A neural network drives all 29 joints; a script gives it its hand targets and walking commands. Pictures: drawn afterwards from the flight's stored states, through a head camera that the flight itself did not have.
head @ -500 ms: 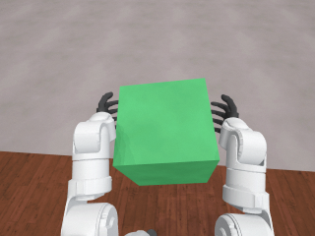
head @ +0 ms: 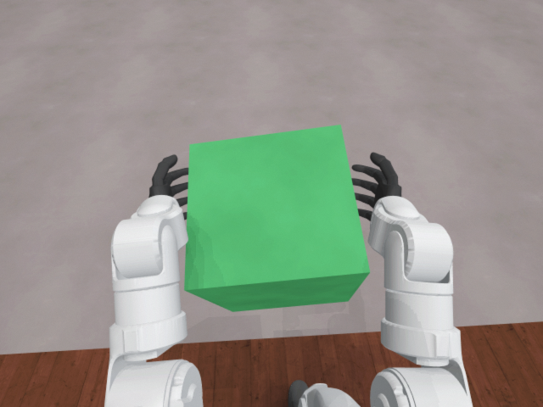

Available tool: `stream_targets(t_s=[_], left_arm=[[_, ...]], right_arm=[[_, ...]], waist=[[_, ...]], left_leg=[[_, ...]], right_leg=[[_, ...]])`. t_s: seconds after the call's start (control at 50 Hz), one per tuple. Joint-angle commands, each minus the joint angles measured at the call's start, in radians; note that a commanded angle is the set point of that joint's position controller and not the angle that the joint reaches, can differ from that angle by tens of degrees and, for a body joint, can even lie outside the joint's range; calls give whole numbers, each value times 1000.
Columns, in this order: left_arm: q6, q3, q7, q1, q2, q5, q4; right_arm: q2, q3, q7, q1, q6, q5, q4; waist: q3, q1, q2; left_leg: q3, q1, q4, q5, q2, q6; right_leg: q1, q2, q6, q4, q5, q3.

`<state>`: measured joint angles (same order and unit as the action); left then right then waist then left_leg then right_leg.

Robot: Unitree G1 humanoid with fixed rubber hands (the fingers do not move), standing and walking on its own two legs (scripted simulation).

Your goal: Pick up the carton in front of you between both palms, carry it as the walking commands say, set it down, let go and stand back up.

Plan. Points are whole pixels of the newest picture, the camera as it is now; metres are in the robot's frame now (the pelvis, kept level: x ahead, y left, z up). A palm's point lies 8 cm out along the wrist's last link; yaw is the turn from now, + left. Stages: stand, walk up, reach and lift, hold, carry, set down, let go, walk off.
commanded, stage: carry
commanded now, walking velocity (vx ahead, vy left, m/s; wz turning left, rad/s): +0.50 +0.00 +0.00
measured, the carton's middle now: (278, 232) +0.36 -0.02 +0.03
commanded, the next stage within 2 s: none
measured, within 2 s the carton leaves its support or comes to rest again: neither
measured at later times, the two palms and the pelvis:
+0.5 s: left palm (176, 100) +0.63 +0.16 +0.10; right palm (327, 94) +0.63 -0.14 +0.10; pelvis +0.28 -0.01 -0.02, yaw +0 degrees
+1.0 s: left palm (198, 35) +0.93 +0.14 +0.09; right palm (315, 33) +0.91 -0.16 +0.10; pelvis +0.57 +0.00 -0.02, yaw +0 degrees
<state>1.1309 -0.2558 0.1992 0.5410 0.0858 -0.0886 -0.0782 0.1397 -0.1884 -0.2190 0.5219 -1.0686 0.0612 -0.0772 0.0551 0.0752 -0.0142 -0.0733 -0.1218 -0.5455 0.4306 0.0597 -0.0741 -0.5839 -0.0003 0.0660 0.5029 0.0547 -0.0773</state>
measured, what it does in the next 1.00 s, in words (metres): goes down: right foot, then left foot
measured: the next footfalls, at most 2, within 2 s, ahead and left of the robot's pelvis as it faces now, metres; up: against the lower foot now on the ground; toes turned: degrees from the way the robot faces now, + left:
right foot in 0.04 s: +0.19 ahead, -0.08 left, -0.02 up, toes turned -3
left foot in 0.56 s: +0.51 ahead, +0.07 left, -0.04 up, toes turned +4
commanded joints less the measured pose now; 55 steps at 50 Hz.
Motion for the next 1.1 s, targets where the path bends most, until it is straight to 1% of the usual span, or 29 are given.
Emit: stream_targets(t_s=[0.0, 0.02, 0.04, 0.06, 0.08, 0.1, 0.12, 0.14, 0.2, 0.28, 0.38, 0.46, 0.5, 0.52, 0.54, 0.56, 0.58, 0.6, 0.62, 0.64, 0.7, 0.8, 0.9, 0.96, 1.0, 1.02, 1.04, 1.06, 1.08], left_arm=[[-1, 632, -169, 571, 794, 282, 14], [5, 609, -171, 549, 779, 273, 30], [11, 581, -164, 585, 740, 259, 55], [13, 578, -159, 560, 751, 269, 92], [10, 581, -163, 550, 787, 284, 88], [7, 596, -172, 601, 834, 309, 63], [2, 621, -184, 673, 890, 339, 38], [-6, 649, -195, 737, 939, 373, 18], [-33, 699, -219, 846, 1026, 444, -29], [-45, 717, -222, 844, 1018, 475, -65], [-28, 703, -211, 751, 946, 450, -47], [-16, 680, -214, 668, 921, 406, 41], [-16, 676, -215, 670, 925, 394, 68], [-17, 674, -216, 672, 930, 391, 87], [-19, 672, -217, 678, 936, 387, 103], [-19, 669, -217, 681, 944, 384, 114], [-15, 656, -214, 682, 965, 377, 137], [-18, 662, -210, 693, 971, 385, 118], [-23, 667, -206, 729, 1000, 392, 100], [-34, 661, -202, 745, 1023, 388, 82], [-61, 651, -193, 754, 1054, 368, 36], [-76, 682, -168, 722, 997, 334, -48], [-41, 703, -156, 641, 907, 319, -86], [-4, 701, -163, 573, 884, 312, -82], [22, 701, -175, 532, 881, 314, -78], [34, 701, -182, 507, 883, 315, -73], [42, 701, -189, 487, 891, 313, -71], [50, 695, -197, 444, 895, 310, -71], [55, 679, -197, 456, 866, 292, -65]], right_arm=[[853, 672, 192, 619, -42, -361, -13], [840, 660, 188, 635, -50, -356, -3], [866, 654, 183, 637, -63, -353, 28], [840, 631, 175, 633, -69, -341, 32], [858, 629, 168, 661, -71, -338, 30], [891, 625, 165, 681, -66, -334, 28], [920, 618, 165, 703, -59, -325, 24], [946, 615, 165, 719, -51, -318, 23], [993, 633, 164, 756, -23, -311, -7], [977, 648, 150, 722, -8, -296, -31], [903, 641, 142, 635, -31, -267, -24], [864, 608, 158, 587, -52, -236, 36], [846, 581, 162, 576, -56, -218, 50], [843, 568, 164, 568, -53, -212, 63], [835, 553, 164, 560, -50, -202, 72], [814, 535, 165, 547, -48, -193, 81], [804, 527, 159, 569, -41, -185, 102], [849, 546, 163, 538, -34, -215, 103], [892, 575, 171, 596, -24, -249, 56], [945, 609, 180, 675, -16, -291, 8], [1043, 697, 202, 805, 7, -387, -68], [1021, 727, 212, 755, 14, -423, -88], [930, 713, 202, 655, -14, -404, -115], [900, 703, 206, 579, -47, -380, -110], [892, 698, 211, 530, -71, -363, -104], [891, 695, 215, 504, -82, -356, -104], [891, 698, 218, 477, -92, -351, -103], [889, 705, 222, 480, -102, -349, -112], [931, 717, 227, 484, -115, -354, -117]], waist=[[432, -82, 107], [491, -113, 9], [576, -101, -203], [612, -152, -246], [545, -147, -193], [490, -142, -99], [449, -132, -45], [435, -119, -28], [440, -112, -59], [453, -135, -76], [431, -168, -83], [351, -201, -88], [352, -159, -106], [383, -110, -95], [433, -58, -54], [519, -53, 89], [598, 0, 299], [600, 1, 250], [541, 0, 186], [487, -11, 83], [466, -43, 67], [472, -22, 119], [428, 9, 139], [370, 11, 148], [356, -3, 171], [385, -24, 176], [438, -57, 158], [502, -94, 74], [606, -84, -168]], left_leg=[[39, 116, -264, -851, -154, -7], [31, -117, -449, -476, -126, 10], [35, -463, -692, 139, -7, 56], [75, -621, -860, 179, 24, 49], [97, -677, -858, 125, -21, 33], [96, -676, -806, 64, -42, 30], [96, -658, -750, 23, -68, 30], [101, -615, -696, -7, -87, 33], [76, -577, -592, -55, -104, 49], [48, -670, -457, -188, -113, 65], [4, -676, -254, -372, -78, 48], [-50, -607, 4, -487, -33, 21], [-70, -389, 127, -528, -14, -16], [-96, -201, 180, -581, -2, -27], [-62, 21, 152, -602, -50, -26], [190, 310, -4, -900, -282, -63], [551, 585, -7, -864, -493, -270], [620, 541, 73, -567, -442, -269], [562, 453, 112, -445, -393, -228], [497, 354, 137, -444, -367, -191], [376, 176, 192, -419, -328, -153], [272, 261, 188, -594, -300, -164], [178, 349, 155, -821, -259, -117], [125, 372, 133, -931, -234, -91], [73, 334, 81, -1054, -218, -48], [35, 283, 2, -1092, -208, -14], [-6, 167, -116, -1008, -193, 23], [-4, -39, -278, -662, -185, 54], [4, -373, -531, -123, -84, 93]], right_leg=[[418, -28, 32, -133, 135, -52], [659, 125, 38, -9, 302, 112], [967, 393, 190, 89, 524, 485], [1004, 416, 286, 19, 206, 641], [917, 349, 250, -29, 44, 609], [818, 311, 212, -60, 9, 539], [726, 296, 189, -79, 49, 483], [649, 276, 172, -102, 27, 435], [588, 256, 173, -129, 30, 355], [698, 237, 165, -93, 252, 291], [798, 176, 123, -26, 426, 207], [824, 141, 104, 18, 450, 165], [743, 137, 66, 88, 518, 126], [664, 127, 40, 188, 530, 87], [522, 105, 11, 341, 360, 48], [257, 63, -27, 542, -117, 41], [-98, -88, -78, 853, -665, 61], [-192, -53, -47, 917, -635, 114], [-224, -17, -33, 897, -578, 109], [-212, 16, -34, 841, -511, 111], [-110, 54, -55, 714, -438, 94], [-205, 64, -79, 533, -347, 51], [-197, 38, -59, 293, -191, 0], [-133, 1, -45, 99, -103, -54], [22, -38, -29, -47, -60, -100], [191, -54, -20, -121, 0, -132], [428, -35, -11, -160, 40, -120], [683, 118, 9, -113, 63, 50], [1017, 416, 159, -20, 283, 449]])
